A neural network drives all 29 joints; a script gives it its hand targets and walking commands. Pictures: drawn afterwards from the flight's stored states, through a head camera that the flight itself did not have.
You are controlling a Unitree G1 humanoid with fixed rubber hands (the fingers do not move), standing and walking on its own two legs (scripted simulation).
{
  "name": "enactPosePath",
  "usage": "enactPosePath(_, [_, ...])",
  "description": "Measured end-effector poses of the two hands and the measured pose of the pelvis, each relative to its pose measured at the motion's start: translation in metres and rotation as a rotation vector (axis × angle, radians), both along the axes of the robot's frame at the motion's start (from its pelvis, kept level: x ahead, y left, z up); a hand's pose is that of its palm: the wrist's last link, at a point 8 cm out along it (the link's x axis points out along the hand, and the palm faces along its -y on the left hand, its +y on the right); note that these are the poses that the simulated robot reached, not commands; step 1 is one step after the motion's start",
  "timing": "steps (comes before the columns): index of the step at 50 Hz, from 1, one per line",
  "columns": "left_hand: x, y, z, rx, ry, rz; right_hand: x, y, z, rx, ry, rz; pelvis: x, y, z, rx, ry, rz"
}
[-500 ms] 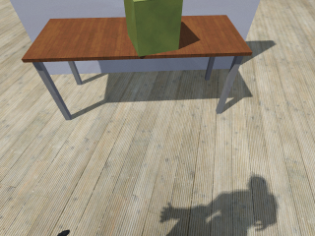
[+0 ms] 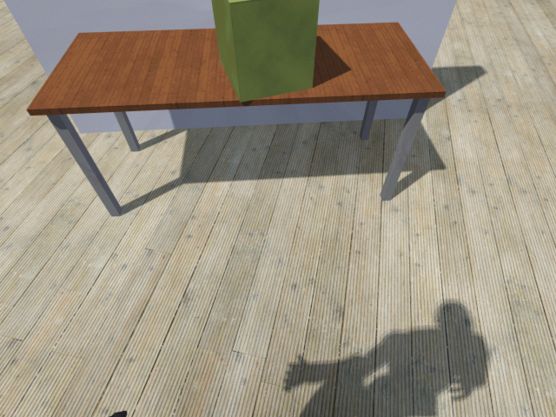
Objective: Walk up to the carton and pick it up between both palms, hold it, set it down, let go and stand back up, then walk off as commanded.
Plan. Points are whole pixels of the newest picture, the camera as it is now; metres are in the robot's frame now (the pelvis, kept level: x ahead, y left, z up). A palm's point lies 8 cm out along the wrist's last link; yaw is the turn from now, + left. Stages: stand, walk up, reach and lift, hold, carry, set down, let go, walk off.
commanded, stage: stand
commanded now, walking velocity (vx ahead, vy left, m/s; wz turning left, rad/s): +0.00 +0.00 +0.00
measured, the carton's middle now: (262, 31) +1.23 +0.10 -0.02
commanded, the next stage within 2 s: none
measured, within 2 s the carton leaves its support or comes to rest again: neither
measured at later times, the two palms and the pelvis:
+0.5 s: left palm out of the picture +0.12 +0.28 -0.12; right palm out of the picture +0.08 -0.28 -0.13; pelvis +0.02 +0.00 +0.00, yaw -1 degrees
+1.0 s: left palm out of the picture +0.11 +0.28 -0.13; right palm out of the picture +0.08 -0.28 -0.13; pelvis +0.03 +0.01 +0.00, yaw -2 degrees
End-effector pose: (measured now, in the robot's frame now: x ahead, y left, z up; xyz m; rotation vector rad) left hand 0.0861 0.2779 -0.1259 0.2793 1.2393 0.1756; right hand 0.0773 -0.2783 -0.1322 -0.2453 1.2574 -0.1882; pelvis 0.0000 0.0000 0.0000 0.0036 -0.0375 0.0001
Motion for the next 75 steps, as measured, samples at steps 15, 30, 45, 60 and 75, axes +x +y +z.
enactPosePath(15, [0.032,0.0,0.003,0.005,-0.036,-0.023,-0.002,-0.001,0.0,-0.008,0.018,-0.038,0.015,0.001,0.0,-0.005,0.0,-0.01])
enactPosePath(30, [0.03,0.001,0.0,0.005,-0.01,-0.02,0.001,0.001,0.001,-0.012,0.02,-0.046,0.023,0.003,0.0,-0.008,-0.004,-0.02])
enactPosePath(45, [0.027,0.004,0.0,0.012,-0.002,-0.02,0.006,0.003,0.001,-0.014,0.005,-0.043,0.026,0.005,0.0,-0.008,-0.009,-0.027])
enactPosePath(60, [0.029,0.005,0.001,0.015,-0.01,-0.033,0.001,0.003,0.002,-0.016,0.003,-0.049,0.025,0.006,0.0,-0.008,-0.016,-0.034])
enactPosePath(75, [0.028,0.005,0.001,0.017,-0.009,-0.047,-0.01,0.003,0.0,-0.014,0.013,-0.06,0.022,0.006,0.0,-0.006,-0.022,-0.042])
